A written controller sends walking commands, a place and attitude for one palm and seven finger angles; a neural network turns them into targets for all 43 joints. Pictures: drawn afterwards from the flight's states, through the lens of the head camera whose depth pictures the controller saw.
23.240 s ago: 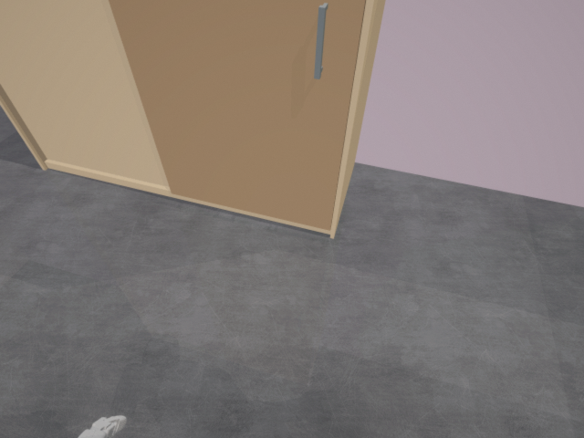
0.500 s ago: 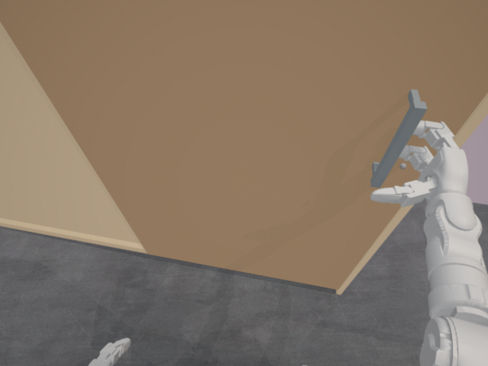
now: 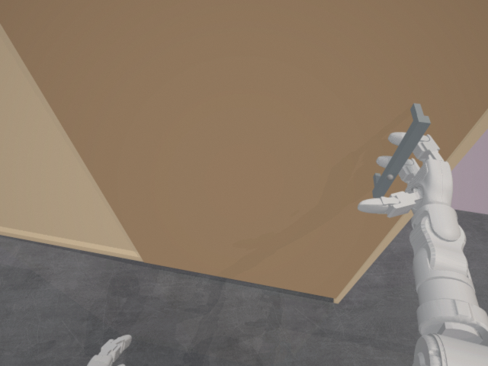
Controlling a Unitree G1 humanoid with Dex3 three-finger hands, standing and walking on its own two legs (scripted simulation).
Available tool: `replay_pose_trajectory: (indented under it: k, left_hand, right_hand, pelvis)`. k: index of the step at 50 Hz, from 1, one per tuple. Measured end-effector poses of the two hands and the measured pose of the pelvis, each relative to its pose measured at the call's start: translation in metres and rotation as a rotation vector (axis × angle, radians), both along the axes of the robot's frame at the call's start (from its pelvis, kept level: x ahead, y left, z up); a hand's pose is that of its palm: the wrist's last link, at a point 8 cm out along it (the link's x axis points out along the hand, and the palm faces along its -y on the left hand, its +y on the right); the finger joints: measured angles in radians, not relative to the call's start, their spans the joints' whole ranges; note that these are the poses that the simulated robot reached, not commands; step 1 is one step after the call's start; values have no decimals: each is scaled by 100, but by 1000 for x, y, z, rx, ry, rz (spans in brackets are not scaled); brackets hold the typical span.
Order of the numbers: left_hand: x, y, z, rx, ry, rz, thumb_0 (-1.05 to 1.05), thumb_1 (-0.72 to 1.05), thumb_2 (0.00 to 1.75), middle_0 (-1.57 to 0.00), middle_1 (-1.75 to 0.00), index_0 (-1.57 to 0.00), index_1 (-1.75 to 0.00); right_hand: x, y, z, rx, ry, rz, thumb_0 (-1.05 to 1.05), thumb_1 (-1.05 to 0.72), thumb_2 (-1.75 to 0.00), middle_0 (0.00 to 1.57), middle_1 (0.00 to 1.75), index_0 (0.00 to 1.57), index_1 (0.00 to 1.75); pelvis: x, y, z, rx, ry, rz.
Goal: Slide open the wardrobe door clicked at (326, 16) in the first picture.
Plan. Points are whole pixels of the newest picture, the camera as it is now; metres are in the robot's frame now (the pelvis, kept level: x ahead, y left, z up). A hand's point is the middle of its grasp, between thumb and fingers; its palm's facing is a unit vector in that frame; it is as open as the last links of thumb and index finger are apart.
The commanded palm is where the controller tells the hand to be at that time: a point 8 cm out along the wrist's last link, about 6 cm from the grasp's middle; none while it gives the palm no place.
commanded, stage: slide the fingers in behind the handle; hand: right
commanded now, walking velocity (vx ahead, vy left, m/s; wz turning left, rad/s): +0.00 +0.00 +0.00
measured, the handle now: (395, 155) +0.47 -0.20 +0.11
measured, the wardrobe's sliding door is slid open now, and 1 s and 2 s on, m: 0.00 0.00 0.00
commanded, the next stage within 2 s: grip the handle and tug to test in 0.68 s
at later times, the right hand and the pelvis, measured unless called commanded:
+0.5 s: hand (391, 177) +0.42 -0.19 +0.11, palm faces +0.10 +0.99 +0.00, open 14.0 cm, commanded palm +0.39 -0.23 +0.11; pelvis -0.01 +0.00 +0.00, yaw +0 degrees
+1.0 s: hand (389, 175) +0.42 -0.19 +0.11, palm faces +0.10 +1.00 +0.00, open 12.7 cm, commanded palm +0.39 -0.23 +0.11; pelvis -0.01 -0.01 +0.00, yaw +0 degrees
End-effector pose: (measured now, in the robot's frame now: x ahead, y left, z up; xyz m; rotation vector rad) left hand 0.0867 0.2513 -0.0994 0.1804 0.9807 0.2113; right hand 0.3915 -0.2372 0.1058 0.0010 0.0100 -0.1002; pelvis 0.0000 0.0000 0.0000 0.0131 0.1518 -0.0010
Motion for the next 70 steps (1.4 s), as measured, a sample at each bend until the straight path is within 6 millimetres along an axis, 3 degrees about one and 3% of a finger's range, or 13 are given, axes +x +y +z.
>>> replay_pose_trajectory:
  k: [9, 19, 34, 44, 53, 70]
  left_hand:
    - [-6, 5, -2, 1, 18, 1, 1, 90, 90, -20, -30, -20, -30]
    - [-11, 6, -1, 12, 14, 2, 1, 90, 90, -20, -30, -20, -30]
    - [-29, -4, -7, 7, 66, 17, 1, 90, 90, -20, -30, -20, -30]
    - [-27, -10, -6, 0, 54, 16, 1, 90, 90, -20, -30, -20, -30]
    - [-19, -11, -5, 0, 38, 6, 1, 90, 90, -20, -30, -21, -30]
    - [-9, -4, -2, 6, 23, 1, 1, 90, 90, -20, -30, -20, -30]
  right_hand:
    - [-9, 1, 11, -7, -54, 2, -1, 50, -30, 30, 120, 29, 120]
    - [-8, 4, 1, 7, -4, 8, -1, 50, -30, 30, 120, 29, 120]
    - [3, -4, 3, 7, -21, 11, -1, 50, -30, 32, 123, 32, 121]
    - [3, 0, 0, 4, -22, 16, -1, 47, -31, 32, 122, 31, 121]
    - [4, 0, 1, 0, -30, 0, -1, 21, -42, 35, 126, 34, 125]
    - [0, -1, 1, -1, -22, -3, 0, -55, -75, 41, 135, 41, 135]
  pelvis:
    - [-2, 3, 1, 1, -8, -4]
    - [-10, 2, 0, 1, -9, -7]
    - [-11, -6, -2, 8, 7, -4]
    - [-9, -11, -2, 10, 5, -1]
    - [-8, -11, -2, 9, 7, 0]
    - [-5, -5, -1, 6, 1, -4]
